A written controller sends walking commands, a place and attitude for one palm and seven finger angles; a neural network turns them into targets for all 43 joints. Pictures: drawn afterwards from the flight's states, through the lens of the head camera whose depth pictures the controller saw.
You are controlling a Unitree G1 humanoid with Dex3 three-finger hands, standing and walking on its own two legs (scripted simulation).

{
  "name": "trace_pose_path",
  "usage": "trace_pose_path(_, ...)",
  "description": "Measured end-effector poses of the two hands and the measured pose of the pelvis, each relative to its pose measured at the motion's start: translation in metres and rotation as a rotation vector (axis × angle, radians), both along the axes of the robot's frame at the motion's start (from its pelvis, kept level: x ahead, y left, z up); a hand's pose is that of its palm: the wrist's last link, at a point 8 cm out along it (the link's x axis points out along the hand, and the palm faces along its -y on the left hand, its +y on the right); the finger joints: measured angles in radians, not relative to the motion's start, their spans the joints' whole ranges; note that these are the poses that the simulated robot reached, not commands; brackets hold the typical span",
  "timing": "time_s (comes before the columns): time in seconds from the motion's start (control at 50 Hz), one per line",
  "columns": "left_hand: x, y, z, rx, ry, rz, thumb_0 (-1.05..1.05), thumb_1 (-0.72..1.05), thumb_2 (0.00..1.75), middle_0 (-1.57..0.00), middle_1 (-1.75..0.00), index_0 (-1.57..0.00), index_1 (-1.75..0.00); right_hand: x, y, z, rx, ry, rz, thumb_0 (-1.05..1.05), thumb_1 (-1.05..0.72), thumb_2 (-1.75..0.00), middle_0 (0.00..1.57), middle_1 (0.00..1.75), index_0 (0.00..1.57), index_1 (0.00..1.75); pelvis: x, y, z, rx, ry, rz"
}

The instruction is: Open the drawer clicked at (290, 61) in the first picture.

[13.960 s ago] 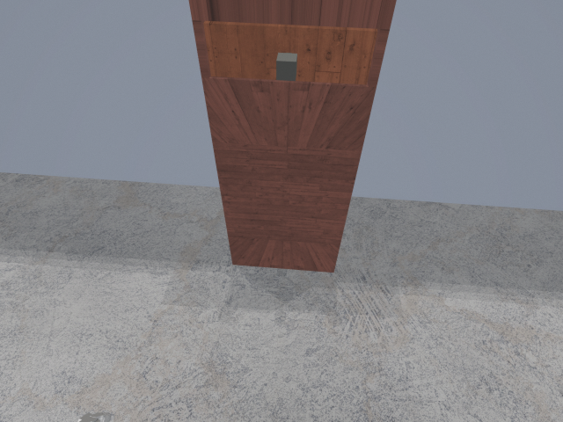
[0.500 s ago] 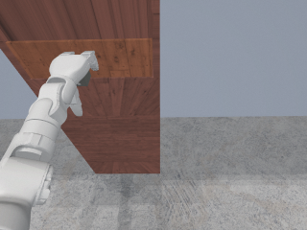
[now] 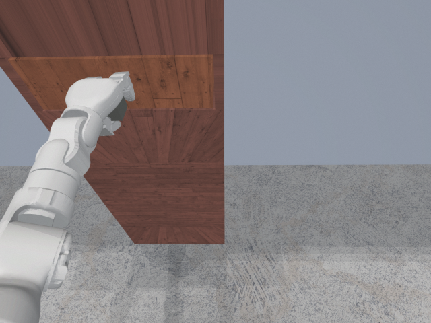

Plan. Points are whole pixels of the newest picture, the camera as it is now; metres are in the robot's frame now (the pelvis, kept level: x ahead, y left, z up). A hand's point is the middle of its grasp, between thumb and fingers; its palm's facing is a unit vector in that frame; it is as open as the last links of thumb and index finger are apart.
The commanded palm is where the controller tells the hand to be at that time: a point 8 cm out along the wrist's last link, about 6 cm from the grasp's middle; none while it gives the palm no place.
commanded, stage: close the thumb around the handle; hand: left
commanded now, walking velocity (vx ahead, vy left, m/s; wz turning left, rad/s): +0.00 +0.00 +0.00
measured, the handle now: (113, 98) +0.51 +0.21 +0.15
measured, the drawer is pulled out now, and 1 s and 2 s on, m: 0.00 0.08 0.19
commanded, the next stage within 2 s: pull the drawer open in 0.12 s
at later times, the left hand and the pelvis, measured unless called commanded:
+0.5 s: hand (106, 124) +0.45 +0.21 +0.13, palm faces -0.01 -0.03 -1.00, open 8.2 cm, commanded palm +0.42 +0.21 +0.19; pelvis +0.01 +0.00 +0.00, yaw +0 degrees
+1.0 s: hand (96, 151) +0.38 +0.21 +0.13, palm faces +0.01 -0.05 -1.00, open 8.0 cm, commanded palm +0.35 +0.21 +0.19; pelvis +0.01 +0.00 +0.00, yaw +2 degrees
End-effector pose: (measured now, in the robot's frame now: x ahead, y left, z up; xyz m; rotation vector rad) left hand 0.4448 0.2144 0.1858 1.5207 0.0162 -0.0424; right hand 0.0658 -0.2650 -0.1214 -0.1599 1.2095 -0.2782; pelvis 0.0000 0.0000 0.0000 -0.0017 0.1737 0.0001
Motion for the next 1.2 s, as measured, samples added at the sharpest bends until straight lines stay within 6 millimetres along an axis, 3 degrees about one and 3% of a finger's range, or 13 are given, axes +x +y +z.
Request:
trace_pose_path(0.38,-0.005,-0.001,0.000,0.024,-0.017,0.010,-0.01,0.37,0.71,-0.41,-1.35,-0.28,-1.35,0.009,0.007,-0.004,0.036,0.002,0.010,0.01,-0.90,-0.90,0.20,0.30,0.20,0.30,0.005,0.003,0.000,0.000,-0.003,0.002)
trace_pose_path(0.62,-0.028,0.000,-0.001,0.009,-0.034,0.008,0.01,0.36,0.73,-0.42,-1.35,-0.30,-1.35,0.053,0.018,0.001,0.069,-0.086,0.067,0.01,-0.90,-0.90,0.20,0.30,0.20,0.30,0.011,0.004,0.002,0.003,-0.027,0.004)
trace_pose_path(0.9,-0.074,0.000,-0.001,0.000,-0.050,0.013,0.02,0.36,0.73,-0.42,-1.35,-0.32,-1.35,0.117,0.035,0.014,0.099,-0.228,0.190,0.01,-0.90,-0.90,0.20,0.30,0.20,0.30,0.011,0.001,0.003,0.008,-0.065,0.026)
trace_pose_path(1.04,-0.086,0.000,-0.001,-0.002,-0.048,0.016,0.02,0.37,0.72,-0.42,-1.35,-0.32,-1.35,0.127,0.041,0.019,0.102,-0.261,0.219,0.01,-0.90,-0.90,0.20,0.30,0.20,0.30,0.008,-0.003,0.003,0.010,-0.079,0.030)
trace_pose_path(1.2,-0.098,0.001,-0.001,-0.019,-0.048,0.012,0.04,0.37,0.71,-0.41,-1.35,-0.33,-1.35,0.119,0.036,0.020,0.099,-0.267,0.207,0.01,-0.90,-0.90,0.20,0.30,0.20,0.30,0.006,-0.005,0.004,0.012,-0.093,0.016)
